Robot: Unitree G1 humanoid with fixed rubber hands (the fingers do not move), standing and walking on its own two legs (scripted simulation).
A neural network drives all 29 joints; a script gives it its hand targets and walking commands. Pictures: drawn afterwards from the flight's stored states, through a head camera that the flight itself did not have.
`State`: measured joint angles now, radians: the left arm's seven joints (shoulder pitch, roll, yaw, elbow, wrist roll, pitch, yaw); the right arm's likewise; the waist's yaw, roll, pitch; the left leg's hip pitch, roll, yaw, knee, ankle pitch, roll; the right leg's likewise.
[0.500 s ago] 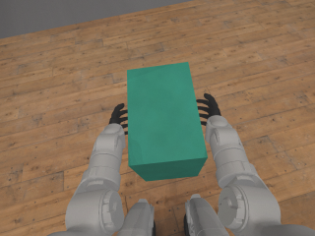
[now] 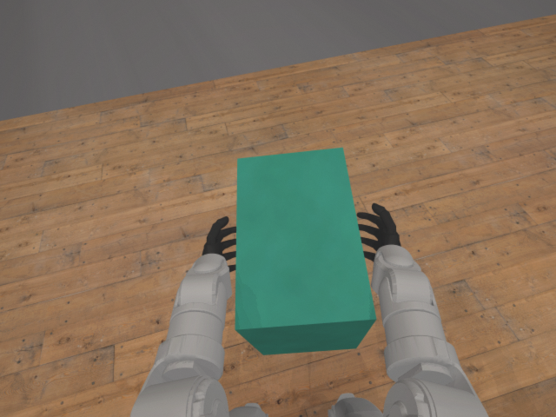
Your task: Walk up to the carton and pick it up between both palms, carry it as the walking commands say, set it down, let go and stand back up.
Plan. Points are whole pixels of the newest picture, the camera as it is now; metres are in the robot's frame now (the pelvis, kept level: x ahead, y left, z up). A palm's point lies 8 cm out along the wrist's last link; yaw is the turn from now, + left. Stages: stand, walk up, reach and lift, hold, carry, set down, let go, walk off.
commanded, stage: reach and lift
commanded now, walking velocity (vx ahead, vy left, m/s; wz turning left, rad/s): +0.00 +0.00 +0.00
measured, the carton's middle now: (300, 259) +0.38 +0.00 -0.06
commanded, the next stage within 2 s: hold in 1.46 s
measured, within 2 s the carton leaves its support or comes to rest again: neither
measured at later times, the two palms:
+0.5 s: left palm (207, 259) +0.32 +0.13 +0.06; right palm (400, 248) +0.32 -0.14 +0.07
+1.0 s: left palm (205, 255) +0.32 +0.13 +0.07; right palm (400, 238) +0.33 -0.14 +0.08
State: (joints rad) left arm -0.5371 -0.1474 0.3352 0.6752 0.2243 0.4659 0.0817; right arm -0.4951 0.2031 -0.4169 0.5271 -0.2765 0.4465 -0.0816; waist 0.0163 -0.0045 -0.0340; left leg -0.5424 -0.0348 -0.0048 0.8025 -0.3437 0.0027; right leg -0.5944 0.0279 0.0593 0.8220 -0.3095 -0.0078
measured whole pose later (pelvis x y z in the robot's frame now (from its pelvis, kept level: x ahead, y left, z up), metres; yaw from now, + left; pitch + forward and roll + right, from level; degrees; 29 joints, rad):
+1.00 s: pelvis +0.00 +0.00 +0.02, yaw -1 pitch -6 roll +1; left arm -0.48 -0.17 0.28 0.51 0.23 0.72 0.09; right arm -0.49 0.20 -0.38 0.43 -0.28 0.69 -0.07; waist 0.02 0.00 0.00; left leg -0.25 -0.03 0.00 0.65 -0.30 0.00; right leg -0.31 0.03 0.07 0.68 -0.27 -0.01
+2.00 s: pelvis +0.00 +0.00 +0.02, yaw -1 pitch -8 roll +1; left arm -0.41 -0.17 0.23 0.47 0.23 0.75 0.08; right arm -0.40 0.20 -0.33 0.36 -0.27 0.74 -0.06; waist 0.02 0.00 -0.01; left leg -0.20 -0.03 -0.01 0.61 -0.28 0.01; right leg -0.25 0.03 0.07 0.63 -0.24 -0.01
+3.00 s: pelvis -0.06 +0.13 +0.01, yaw +15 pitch +3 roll +0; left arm -0.25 -0.15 0.06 -0.24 0.04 1.19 0.21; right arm -0.24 0.15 -0.12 -0.30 -0.06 1.16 -0.17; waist 0.02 0.01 -0.08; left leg -0.49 -0.11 0.00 0.68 -0.25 0.09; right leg -0.55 -0.08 -0.07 1.00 -0.49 0.09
